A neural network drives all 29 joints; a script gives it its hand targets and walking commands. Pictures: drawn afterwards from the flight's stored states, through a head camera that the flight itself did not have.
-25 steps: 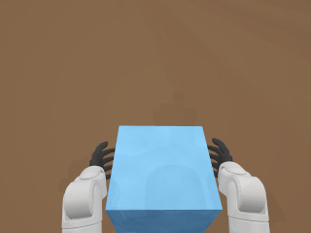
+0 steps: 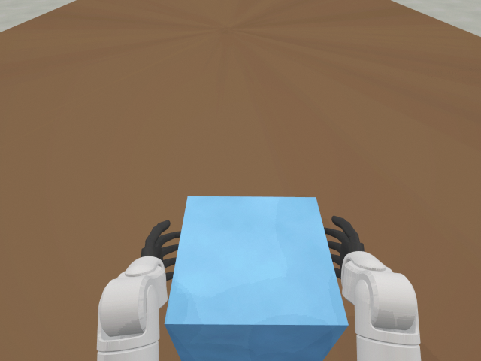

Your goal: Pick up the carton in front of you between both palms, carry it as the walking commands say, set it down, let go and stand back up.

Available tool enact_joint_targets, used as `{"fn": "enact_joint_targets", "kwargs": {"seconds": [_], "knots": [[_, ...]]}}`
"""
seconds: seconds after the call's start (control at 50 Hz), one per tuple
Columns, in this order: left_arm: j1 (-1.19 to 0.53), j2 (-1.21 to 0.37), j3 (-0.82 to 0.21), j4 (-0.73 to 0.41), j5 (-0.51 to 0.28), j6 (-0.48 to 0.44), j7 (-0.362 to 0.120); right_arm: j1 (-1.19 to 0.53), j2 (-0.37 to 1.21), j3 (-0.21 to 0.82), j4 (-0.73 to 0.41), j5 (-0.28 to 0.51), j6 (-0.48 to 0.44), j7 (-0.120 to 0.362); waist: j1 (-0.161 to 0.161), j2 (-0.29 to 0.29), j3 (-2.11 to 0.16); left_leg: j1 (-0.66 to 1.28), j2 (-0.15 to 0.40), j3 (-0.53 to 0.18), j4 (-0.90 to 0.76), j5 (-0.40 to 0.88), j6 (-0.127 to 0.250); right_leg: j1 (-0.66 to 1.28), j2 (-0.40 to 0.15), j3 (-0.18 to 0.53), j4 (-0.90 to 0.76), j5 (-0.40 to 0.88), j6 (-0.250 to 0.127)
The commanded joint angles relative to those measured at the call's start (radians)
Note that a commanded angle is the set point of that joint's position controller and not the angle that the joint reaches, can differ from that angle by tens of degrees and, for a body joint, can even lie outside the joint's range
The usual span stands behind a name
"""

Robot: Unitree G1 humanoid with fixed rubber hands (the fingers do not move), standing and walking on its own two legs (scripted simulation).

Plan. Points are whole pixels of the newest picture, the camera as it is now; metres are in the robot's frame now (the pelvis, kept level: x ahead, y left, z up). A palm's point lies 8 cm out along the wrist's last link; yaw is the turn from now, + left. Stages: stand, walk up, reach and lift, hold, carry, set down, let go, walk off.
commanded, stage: carry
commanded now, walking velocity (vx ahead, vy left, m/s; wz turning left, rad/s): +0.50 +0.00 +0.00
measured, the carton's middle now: (250, 290) +0.26 +0.00 +0.02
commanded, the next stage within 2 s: none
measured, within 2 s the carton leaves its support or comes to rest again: neither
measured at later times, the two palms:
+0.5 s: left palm (189, 147) +0.59 +0.15 +0.09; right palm (314, 148) +0.58 -0.15 +0.09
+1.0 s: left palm (203, 98) +0.90 +0.14 +0.08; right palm (296, 96) +0.89 -0.15 +0.08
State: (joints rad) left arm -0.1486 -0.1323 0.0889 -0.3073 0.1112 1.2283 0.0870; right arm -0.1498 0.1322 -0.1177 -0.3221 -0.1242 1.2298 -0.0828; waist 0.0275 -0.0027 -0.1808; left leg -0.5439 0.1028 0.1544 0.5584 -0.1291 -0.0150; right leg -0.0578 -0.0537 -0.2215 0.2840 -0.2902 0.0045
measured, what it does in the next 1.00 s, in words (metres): walks ahead: left foot, then right foot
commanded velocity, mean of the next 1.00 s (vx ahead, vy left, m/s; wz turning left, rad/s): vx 0.32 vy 0.00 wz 0.00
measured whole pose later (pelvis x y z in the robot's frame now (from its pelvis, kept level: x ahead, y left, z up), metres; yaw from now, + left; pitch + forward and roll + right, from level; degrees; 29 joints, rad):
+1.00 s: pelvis +0.62 +0.00 -0.02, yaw -1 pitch +3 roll +1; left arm -0.18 -0.14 0.12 -0.37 0.11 1.22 0.08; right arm -0.19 0.14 -0.11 -0.35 -0.12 1.21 -0.08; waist -0.01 -0.04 -0.07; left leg -0.42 0.02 0.23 0.46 -0.09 0.07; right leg -0.12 -0.10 -0.15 0.62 -0.48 0.05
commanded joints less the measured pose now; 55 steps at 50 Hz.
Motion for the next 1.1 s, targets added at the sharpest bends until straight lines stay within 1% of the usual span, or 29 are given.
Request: {"fn": "enact_joint_targets", "kwargs": {"seconds": [0.0,0.06,0.08,0.1,0.12,0.14,0.16,0.18,0.22,0.32,0.42,0.46,0.5,0.52,0.54,0.56,0.6,0.62,0.64,0.68,0.76,0.82,0.9,0.92,0.94,0.96,0.98,1.02,1.08], "knots": [[-0.452,-0.865,-0.682,-0.027,-0.397,0.005,-0.262,-0.430,0.867,0.695,0.011,0.380,0.009,0.246,-0.004,-0.147,-0.017,0.086,-0.026,0.057,-0.075,0.062,0.004,0.001,-0.208,0.100,-0.087,0.135,-0.085],[-0.457,-0.870,-0.688,-0.020,-0.394,0.002,-0.261,-0.414,0.871,0.688,0.031,0.389,0.005,0.254,-0.036,-0.063,-0.101,0.451,-0.066,0.105,-0.110,-0.052,0.027,-0.133,-0.132,-0.011,0.253,0.268,-0.028],[-0.469,-0.860,-0.689,-0.026,-0.396,0.005,-0.260,-0.401,0.861,0.676,0.050,0.381,-0.001,0.256,-0.057,0.115,-0.139,0.620,0.126,-0.226,-0.228,-0.216,0.090,-0.331,-0.058,-0.025,0.520,0.179,0.027],[-0.505,-0.879,-0.706,-0.056,-0.404,0.007,-0.259,-0.405,0.873,0.676,0.067,0.379,-0.014,0.259,-0.063,0.359,-0.210,0.810,0.322,-0.599,-0.328,-0.209,0.228,-0.589,0.043,0.025,0.789,-0.145,0.056],[-0.512,-0.897,-0.711,-0.054,-0.411,0.000,-0.260,-0.409,0.905,0.684,0.045,0.399,-0.021,0.260,-0.054,0.298,-0.211,0.811,0.347,-0.628,-0.333,-0.067,0.254,-0.686,0.008,0.142,0.926,-0.215,0.025],[-0.524,-0.919,-0.715,-0.064,-0.417,-0.013,-0.261,-0.435,0.941,0.697,0.018,0.415,-0.031,0.261,-0.053,0.213,-0.214,0.776,0.319,-0.549,-0.299,0.060,0.246,-0.701,-0.026,0.183,0.976,-0.195,-0.002],[-0.518,-0.941,-0.717,-0.070,-0.419,-0.026,-0.261,-0.453,0.965,0.712,-0.009,0.426,-0.041,0.263,-0.052,0.105,-0.233,0.740,0.305,-0.471,-0.285,0.079,0.218,-0.690,-0.063,0.210,0.959,-0.146,-0.016],[-0.508,-0.956,-0.719,-0.079,-0.417,-0.038,-0.259,-0.468,0.981,0.727,-0.035,0.436,-0.050,0.264,-0.047,0.054,-0.223,0.680,0.287,-0.394,-0.302,0.097,0.188,-0.658,-0.086,0.218,0.896,-0.089,-0.020],[-0.477,-0.982,-0.723,-0.089,-0.410,-0.055,-0.250,-0.471,0.985,0.742,-0.066,0.449,-0.062,0.265,-0.041,0.087,-0.216,0.610,0.255,-0.281,-0.352,0.034,0.155,-0.591,-0.086,0.191,0.762,-0.027,-0.016],[-0.389,-0.942,-0.719,-0.124,-0.370,-0.069,-0.227,-0.406,0.925,0.756,-0.115,0.456,-0.062,0.273,-0.045,0.124,-0.142,0.615,0.191,-0.107,-0.390,0.106,0.152,-0.573,-0.057,0.103,0.425,0.103,0.010],[-0.388,-0.857,-0.712,-0.163,-0.380,-0.029,-0.227,-0.370,0.836,0.729,-0.125,0.427,-0.029,0.261,-0.049,0.159,-0.057,0.618,0.159,-0.012,-0.365,0.216,0.112,-0.488,-0.022,0.024,0.238,0.239,-0.005],[-0.396,-0.827,-0.700,-0.155,-0.384,-0.009,-0.233,-0.369,0.812,0.718,-0.112,0.411,-0.012,0.255,-0.049,0.160,-0.029,0.617,0.158,0.008,-0.318,0.227,0.095,-0.432,-0.018,0.001,0.201,0.229,-0.020],[-0.395,-0.807,-0.685,-0.128,-0.389,0.007,-0.240,-0.382,0.792,0.712,-0.098,0.403,0.004,0.251,-0.029,0.120,-0.064,0.539,0.107,0.087,-0.114,0.322,0.061,-0.202,0.047,-0.074,0.149,0.161,-0.031],[-0.393,-0.800,-0.675,-0.109,-0.390,0.013,-0.243,-0.388,0.780,0.709,-0.089,0.400,0.012,0.249,-0.013,0.071,-0.118,0.416,0.074,0.103,0.063,0.284,0.036,0.002,0.015,-0.021,0.165,0.119,-0.038],[-0.397,-0.784,-0.658,-0.081,-0.379,0.013,-0.246,-0.426,0.775,0.713,-0.103,0.406,0.024,0.247,0.006,-0.143,-0.179,0.166,-0.005,0.095,0.351,0.070,-0.019,0.195,-0.226,0.372,0.062,-0.043,-0.130],[-0.392,-0.803,-0.653,-0.057,-0.382,0.008,-0.248,-0.456,0.784,0.718,-0.117,0.411,0.030,0.247,0.009,-0.363,-0.204,-0.080,-0.112,0.017,0.584,-0.323,-0.033,0.326,-0.373,0.707,-0.073,0.013,-0.233],[-0.435,-0.872,-0.673,-0.080,-0.408,0.003,-0.254,-0.474,0.845,0.724,-0.083,0.413,0.017,0.253,-0.003,-0.173,-0.198,-0.168,-0.020,-0.131,0.741,-0.336,0.027,0.277,-0.356,0.562,-0.022,0.281,-0.222],[-0.461,-0.907,-0.683,-0.094,-0.415,-0.007,-0.257,-0.478,0.878,0.729,-0.080,0.414,0.006,0.254,-0.007,-0.079,-0.191,-0.155,0.017,-0.147,0.691,-0.275,0.037,0.217,-0.336,0.477,-0.015,0.314,-0.185],[-0.486,-0.931,-0.691,-0.108,-0.421,-0.014,-0.260,-0.479,0.905,0.734,-0.077,0.415,-0.004,0.254,-0.012,-0.047,-0.188,-0.120,0.042,-0.155,0.610,-0.213,0.036,0.161,-0.314,0.402,-0.038,0.303,-0.147],[-0.497,-0.951,-0.700,-0.125,-0.434,-0.025,-0.265,-0.472,0.945,0.742,-0.078,0.413,-0.021,0.248,-0.014,-0.096,-0.180,-0.051,0.022,-0.104,0.484,-0.161,0.025,0.109,-0.281,0.271,-0.060,0.383,-0.113],[-0.456,-0.921,-0.699,-0.150,-0.441,-0.030,-0.274,-0.418,0.940,0.746,-0.095,0.392,-0.039,0.227,-0.017,-0.153,-0.153,-0.003,-0.033,-0.022,0.199,-0.094,0.000,0.108,-0.214,0.090,-0.018,0.627,-0.104],[-0.410,-0.881,-0.682,-0.147,-0.421,-0.021,-0.269,-0.416,0.902,0.747,-0.130,0.397,-0.025,0.221,-0.011,-0.186,-0.132,0.071,-0.072,0.034,0.031,0.035,-0.004,0.099,-0.190,0.027,0.021,0.748,-0.086],[-0.388,-0.847,-0.665,-0.120,-0.386,-0.004,-0.259,-0.401,0.859,0.735,-0.111,0.403,0.001,0.239,-0.025,-0.113,-0.114,0.325,-0.083,0.081,-0.232,0.320,-0.003,0.020,-0.135,-0.032,0.194,0.577,-0.017],[-0.391,-0.837,-0.664,-0.108,-0.379,-0.001,-0.258,-0.403,0.847,0.728,-0.101,0.403,0.008,0.245,-0.029,-0.087,-0.128,0.469,-0.030,0.040,-0.235,0.419,0.002,-0.068,-0.123,-0.020,0.254,0.479,0.009],[-0.407,-0.820,-0.665,-0.100,-0.376,0.005,-0.257,-0.406,0.829,0.713,-0.081,0.399,0.014,0.249,-0.033,0.043,-0.179,0.610,0.127,-0.122,-0.151,0.827,0.033,-0.166,-0.071,-0.002,0.384,0.185,0.046],[-0.427,-0.826,-0.683,-0.102,-0.383,0.017,-0.253,-0.399,0.828,0.697,-0.035,0.388,0.011,0.254,-0.042,0.192,-0.252,0.791,0.260,-0.258,-0.095,1.025,0.168,-0.308,-0.033,0.086,0.456,-0.137,0.065],[-0.427,-0.832,-0.688,-0.106,-0.380,0.020,-0.254,-0.361,0.851,0.692,-0.003,0.394,0.002,0.258,-0.043,0.219,-0.280,0.765,0.288,-0.315,-0.139,0.906,0.217,-0.328,-0.028,0.125,0.490,-0.288,0.055],[-0.463,-0.888,-0.707,-0.093,-0.390,0.004,-0.259,-0.384,0.916,0.694,-0.003,0.401,-0.017,0.262,-0.035,0.155,-0.262,0.693,0.247,-0.272,-0.209,0.669,0.187,-0.309,-0.036,0.161,0.355,-0.325,0.034],[-0.475,-0.959,-0.738,-0.086,-0.401,-0.040,-0.264,-0.400,0.977,0.714,-0.010,0.396,-0.050,0.270,-0.029,0.150,-0.276,0.594,0.159,-0.134,-0.193,0.446,0.097,-0.149,-0.035,0.117,0.115,-0.034,0.032]]}}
